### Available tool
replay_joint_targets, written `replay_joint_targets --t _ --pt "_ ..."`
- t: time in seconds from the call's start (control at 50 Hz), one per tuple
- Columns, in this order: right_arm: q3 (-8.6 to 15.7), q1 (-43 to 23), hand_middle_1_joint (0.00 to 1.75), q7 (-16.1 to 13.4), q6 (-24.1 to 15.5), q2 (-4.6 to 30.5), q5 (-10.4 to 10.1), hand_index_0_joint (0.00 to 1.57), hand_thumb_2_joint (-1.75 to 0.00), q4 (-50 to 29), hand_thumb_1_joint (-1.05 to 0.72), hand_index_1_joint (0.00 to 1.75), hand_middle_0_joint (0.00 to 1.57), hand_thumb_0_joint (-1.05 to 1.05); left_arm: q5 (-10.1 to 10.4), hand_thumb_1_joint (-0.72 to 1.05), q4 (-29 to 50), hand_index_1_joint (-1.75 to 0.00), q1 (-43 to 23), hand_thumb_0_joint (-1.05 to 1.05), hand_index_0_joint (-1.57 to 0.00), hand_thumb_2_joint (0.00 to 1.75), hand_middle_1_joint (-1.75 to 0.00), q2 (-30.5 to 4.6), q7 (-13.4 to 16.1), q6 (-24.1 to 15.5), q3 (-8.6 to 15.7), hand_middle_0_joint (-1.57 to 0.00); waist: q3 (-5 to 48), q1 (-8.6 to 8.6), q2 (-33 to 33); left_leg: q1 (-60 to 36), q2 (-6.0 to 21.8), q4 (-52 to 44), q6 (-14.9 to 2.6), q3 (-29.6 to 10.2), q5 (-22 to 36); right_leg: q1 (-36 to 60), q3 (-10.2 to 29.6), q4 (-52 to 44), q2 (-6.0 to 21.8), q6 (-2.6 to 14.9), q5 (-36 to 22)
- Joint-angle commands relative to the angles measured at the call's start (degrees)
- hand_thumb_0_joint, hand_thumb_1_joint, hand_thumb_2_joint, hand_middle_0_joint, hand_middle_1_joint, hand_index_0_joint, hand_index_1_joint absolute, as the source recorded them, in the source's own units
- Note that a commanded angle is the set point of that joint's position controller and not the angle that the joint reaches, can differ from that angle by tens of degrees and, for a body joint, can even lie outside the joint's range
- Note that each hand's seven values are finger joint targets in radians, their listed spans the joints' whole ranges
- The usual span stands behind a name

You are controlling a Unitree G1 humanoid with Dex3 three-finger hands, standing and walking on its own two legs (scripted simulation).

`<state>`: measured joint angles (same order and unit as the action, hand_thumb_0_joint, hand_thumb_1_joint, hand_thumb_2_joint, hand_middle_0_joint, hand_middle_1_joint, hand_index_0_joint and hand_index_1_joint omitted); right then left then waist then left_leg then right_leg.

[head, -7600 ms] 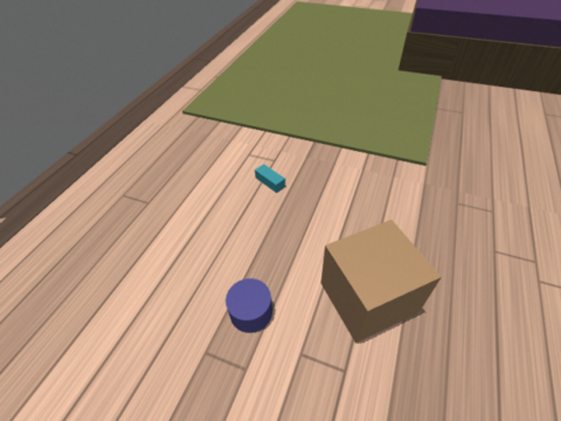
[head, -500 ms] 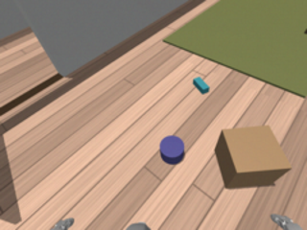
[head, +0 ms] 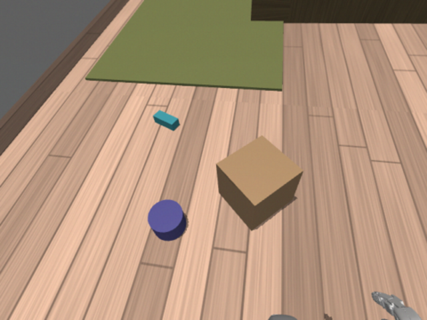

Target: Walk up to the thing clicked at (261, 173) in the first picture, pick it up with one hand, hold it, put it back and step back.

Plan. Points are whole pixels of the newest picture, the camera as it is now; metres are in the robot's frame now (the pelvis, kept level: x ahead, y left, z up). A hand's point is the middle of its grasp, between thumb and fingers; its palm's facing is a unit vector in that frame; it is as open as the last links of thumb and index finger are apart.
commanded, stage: walk up
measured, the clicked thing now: (166, 120) +1.36 +0.33 -0.73
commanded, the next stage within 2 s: none
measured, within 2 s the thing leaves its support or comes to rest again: neither
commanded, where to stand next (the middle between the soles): +0.08 -0.01 m, yaw -69 degrees
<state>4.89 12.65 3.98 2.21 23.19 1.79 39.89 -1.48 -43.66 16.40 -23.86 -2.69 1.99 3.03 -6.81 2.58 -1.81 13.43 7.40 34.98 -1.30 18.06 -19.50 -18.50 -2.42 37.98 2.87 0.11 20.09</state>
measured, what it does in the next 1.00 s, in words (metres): steps on the spot, turning right: right foot, then left foot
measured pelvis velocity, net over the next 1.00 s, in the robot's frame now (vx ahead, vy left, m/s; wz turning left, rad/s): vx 0.01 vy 0.05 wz -0.86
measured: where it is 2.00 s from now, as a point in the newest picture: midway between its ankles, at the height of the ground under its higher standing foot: outside the picture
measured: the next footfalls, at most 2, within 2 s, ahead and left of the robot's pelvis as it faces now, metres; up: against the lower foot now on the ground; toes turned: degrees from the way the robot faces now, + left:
right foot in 0.02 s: +0.06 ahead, -0.13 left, +0.00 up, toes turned -4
left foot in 0.38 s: +0.16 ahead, +0.11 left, +0.00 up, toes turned -23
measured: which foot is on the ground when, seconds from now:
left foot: down 0.00-0.04, up 0.06-0.36, down 0.38-0.84, up 0.86-1.00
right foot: up 0.00-0.00, down 0.02-0.38, up 0.40-0.80, down 0.82-1.00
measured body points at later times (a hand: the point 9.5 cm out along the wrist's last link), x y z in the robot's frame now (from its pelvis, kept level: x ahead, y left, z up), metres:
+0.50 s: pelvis +0.04 +0.06 +0.00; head +0.09 +0.06 +0.44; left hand +0.31 +0.29 -0.11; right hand -0.01 -0.28 -0.09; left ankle +0.12 +0.13 -0.73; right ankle -0.02 -0.07 -0.66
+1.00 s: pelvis +0.01 +0.05 -0.01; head +0.02 +0.01 +0.44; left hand +0.31 +0.18 -0.10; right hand -0.20 -0.21 -0.13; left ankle +0.14 +0.12 -0.68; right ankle -0.06 -0.04 -0.73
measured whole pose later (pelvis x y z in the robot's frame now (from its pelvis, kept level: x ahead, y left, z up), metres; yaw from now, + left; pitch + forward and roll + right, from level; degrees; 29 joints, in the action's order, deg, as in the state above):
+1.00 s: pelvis +0.01 +0.05 -0.01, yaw -49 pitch -2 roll +0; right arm 3.3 17.8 0.8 0.9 25.0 0.2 45.4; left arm -1.2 -42.4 16.3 -21.9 -1.0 0.4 3.0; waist -5.7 1.2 -3.3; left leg 27.8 5.4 59.2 0.0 2.1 -25.6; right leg -17.9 3.5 40.4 -3.6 1.7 20.2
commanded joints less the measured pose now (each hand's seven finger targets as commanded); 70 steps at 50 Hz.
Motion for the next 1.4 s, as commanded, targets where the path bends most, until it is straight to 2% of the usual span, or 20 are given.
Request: replay_joint_targets --t 0.0,0.02,0.04,0.12,0.26,0.32,0.34,0.36,0.38,0.52,0.76,0.8,0.82,0.84,0.9,1.1,1.14,1.16,1.26,1.38 --pt "2.9 -3.5 0.3 -0.4 -0.8 8.9 -1.2 0.2 -0.9 -7.3 -0.9 0.3 0.2 0.0 -1.1 0.9 4.8 -0.3 9.2 0.0 -0.2 0.9 -0.3 -16.0 2.3 -3.3 6.2 -0.2 9.8 -6.52 12.2 14.4 1.6 19.6 0.5 -4.7 0.9 17.0 18.8 -17.7 5.1 7.61 -1.0" --pt "1.9 -6.9 0.3 -0.5 -0.9 6.9 -1.7 0.2 -0.9 -9.5 -0.9 0.3 0.2 0.0 -1.3 0.9 6.9 -0.3 7.7 0.0 -0.2 0.9 -0.3 -20.0 2.9 -3.7 6.7 -0.2 6.3 -6.82 18.9 28.8 -7.1 23.9 3.7 -11.5 -18.0 17.7 41.9 -19.6 14.2 14.92 -6.3" --pt "2.6 -9.2 0.3 -1.2 -1.1 10.1 -1.7 0.2 -0.9 -9.3 -0.9 0.3 0.2 0.0 -0.9 0.9 7.5 -0.3 6.6 0.0 -0.2 0.9 -0.3 -19.7 3.2 -3.5 6.5 -0.2 6.0 -6.88 14.8 26.5 -5.0 27.6 3.47 -20.0 -19.9 13.6 45.5 -19.9 17.3 18.99 -10.0" --pt "2.8 -1.3 0.3 -1.8 -1.0 11.2 -1.8 0.2 -0.9 -3.3 -0.9 0.3 0.2 0.0 0.2 0.9 10.3 -0.3 -0.8 0.0 -0.2 0.9 -0.3 -14.9 4.1 -3.3 5.0 -0.2 9.3 -1.76 13.2 19.2 -4.4 24.2 3.63 -19.6 -7.8 10.9 25.3 -13.3 5.4 10.71 -21.0" --pt "2.6 -2.6 0.3 -3.1 -1.7 10.6 -1.2 0.2 -0.9 -3.1 -0.9 0.3 0.2 0.0 -0.9 0.9 12.6 -0.3 -0.4 0.0 -0.2 0.9 -0.3 -14.8 3.6 -2.1 5.4 -0.2 7.9 -3.52 12.7 11.5 -8.0 13.9 2.09 -18.9 -4.9 1.9 29.5 -9.1 2.5 11.35 -23.9" --pt "3.0 3.7 0.3 -3.6 -2.9 10.1 -1.0 0.2 -0.9 -0.9 -0.9 0.3 0.2 0.0 -0.2 0.9 13.6 -0.3 -5.4 0.0 -0.2 0.9 -0.3 -13.7 3.5 -1.5 4.6 -0.2 8.1 1.05 10.9 -3.2 -8.9 -1.8 0.8 -19.0 3.6 -7.5 28.7 -4.0 -0.7 7.61 -22.8" --pt "3.8 5.7 0.3 -3.9 -3.3 12.5 0.0 0.2 -0.9 -0.9 -0.9 0.3 0.2 0.0 0.2 0.9 14.2 -0.3 -5.5 0.0 -0.2 0.9 -0.3 -10.8 3.5 -1.5 3.8 -0.2 8.8 2.35 5.2 -9.0 -3.1 -10.4 -0.91 -26.1 3.0 -12.4 24.2 2.4 -5.1 2.76 -16.7" --pt "4.6 2.4 0.3 -4.2 -3.4 17.3 0.1 0.2 -0.9 -2.5 -0.9 0.3 0.2 0.0 0.6 0.9 13.5 -0.3 -1.7 0.0 -0.2 0.9 -0.3 -6.8 3.8 -1.3 2.7 -0.2 9.1 0.07 -11.4 -10.4 13.8 -17.0 -5.16 -44.1 6.5 -17.3 13.8 16.5 -14.6 -0.85 9.4" --pt "5.1 -2.1 0.3 -3.7 -3.3 19.4 -0.7 0.2 -0.9 -3.9 -0.9 0.3 0.2 0.0 -0.4 0.9 11.4 -0.3 1.5 0.0 -0.2 0.9 -0.3 -12.9 4.6 -1.0 4.0 -0.2 9.2 -0.97 -10.0 -3.4 22.4 -17.8 -12.49 -50.2 7.7 -14.7 12.1 28.0 -10.8 -1.74 14.7" --pt "3.5 3.5 0.3 -4.5 -4.9 14.4 -1.1 0.2 -0.9 -2.2 -0.9 0.3 0.2 0.0 1.2 0.9 8.8 -0.3 -1.3 0.0 -0.2 0.9 -0.3 -11.3 0.2 -0.3 4.1 -0.2 8.5 0.04 -8.4 -12.1 8.5 -12.1 -5.8 -23.7 15.7 -17.9 9.4 25.1 -3.9 -1.22 0.8" --pt "4.2 4.2 0.3 -3.1 -3.5 17.5 -0.7 0.2 -0.9 -4.3 -0.9 0.3 0.2 0.0 0.2 0.9 5.4 -0.3 1.1 0.0 -0.2 0.9 -0.3 -10.0 0.5 -1.4 4.4 -0.2 8.9 -1.3 -9.3 3.7 14.1 -5.1 -7.41 -13.8 5.6 3.7 -2.5 -2.2 -3.8 1.65 1.9" --pt "2.6 4.3 0.3 -3.0 -2.9 12.7 -1.2 0.2 -0.9 -4.8 -0.9 0.3 0.2 0.0 -0.6 0.9 2.9 -0.3 7.9 0.0 -0.2 0.9 -0.3 -14.3 1.5 -2.3 6.7 -0.2 9.7 -5.78 4.3 16.7 8.8 12.9 -3.67 -10.1 -3.7 16.8 8.6 -12.0 -1.7 4.84 6.3" --pt "0.9 4.6 0.3 -3.0 -2.8 8.2 -1.7 0.2 -0.9 -5.7 -0.9 0.3 0.2 0.0 -1.0 0.9 4.6 -0.3 6.8 0.0 -0.2 0.9 -0.3 -19.1 2.1 -2.8 7.8 -0.2 5.6 -5.75 19.7 30.7 -1.1 25.4 1.11 -7.3 -15.4 16.5 33.6 -20.1 10.8 10.11 11.1" --pt "2.0 -1.8 0.3 -4.0 -2.9 12.8 -1.8 0.2 -0.9 -6.6 -0.9 0.3 0.2 0.0 -1.0 0.9 6.3 -0.3 4.0 0.0 -0.2 0.9 -0.3 -21.0 2.2 -2.9 7.5 -0.2 3.4 -7.13 14.6 29.0 -1.7 28.5 2.24 -16.4 -16.4 7.6 43.1 -21.5 15.9 17.44 8.2" --pt "2.1 4.7 0.3 -3.9 -3.6 13.5 -2.1 0.2 -0.9 -0.8 -0.9 0.3 0.2 0.0 0.5 0.9 6.6 -0.3 -3.1 0.0 -0.2 0.9 -0.3 -16.0 3.1 -2.9 6.1 -0.2 3.5 -2.24 10.5 24.5 -0.1 27.2 1.28 -18.5 -6.7 6.4 26.5 -15.9 7.8 12.31 2.4" --pt "1.8 9.6 0.3 -4.8 -5.7 11.2 -0.5 0.2 -0.9 1.9 -0.9 0.3 0.2 0.0 0.9 0.9 7.0 -0.3 -3.3 0.0 -0.2 0.9 -0.3 -12.1 3.4 -2.6 4.0 -0.2 7.4 0.97 8.6 -2.2 -7.1 0.0 -1.96 -16.6 2.3 -8.8 20.6 1.6 2.3 8.8 -20.5" --pt "3.7 9.1 0.3 -5.1 -6.2 18.4 0.5 0.2 -0.9 0.7 -0.9 0.3 0.2 0.0 1.3 0.9 7.5 -0.3 -1.1 0.0 -0.2 0.9 -0.3 -6.5 3.6 -2.5 2.3 -0.2 7.6 0.61 -9.2 -6.6 13.9 -15.3 -8.71 -46.8 -4.7 -19.9 10.6 19.8 -10.6 1.66 6.0" --pt "4.6 6.4 0.3 -4.6 -6.1 21.2 -0.6 0.2 -0.9 0.3 -0.9 0.3 0.2 0.0 0.8 0.9 5.9 -0.3 -0.4 0.0 -0.2 0.9 -0.3 -12.5 4.6 -2.3 3.6 -0.2 7.9 0.32 -7.9 -2.3 22.3 -17.2 -15.48 -53.5 -3.8 -17.1 11.6 27.8 -7.5 0.67 14.2" --pt "2.8 2.1 0.3 -4.5 -6.1 16.8 -0.1 0.2 -0.9 0.3 -0.9 0.3 0.2 0.0 1.0 0.9 1.9 -0.3 1.5 0.0 -0.2 0.9 -0.3 -11.8 2.3 -3.1 4.3 -0.2 2.8 -1.55 -7.9 3.4 9.9 -12.4 -10.55 -29.7 -1.5 -12.9 7.1 21.2 -3.1 0.95 7.2" --pt "1.7 0.7 0.3 -3.3 -3.4 14.6 0.0 0.2 -0.9 -0.5 -0.9 0.3 0.2 0.0 0.2 0.9 -2.0 -0.3 6.3 0.0 -0.2 0.9 -0.3 -10.0 3.0 -4.8 4.4 -0.2 7.7 -3.96 -7.5 9.8 7.1 2.1 -7.23 -19.6 2.3 7.6 -0.3 -5.2 -6.9 1.02 -1.7"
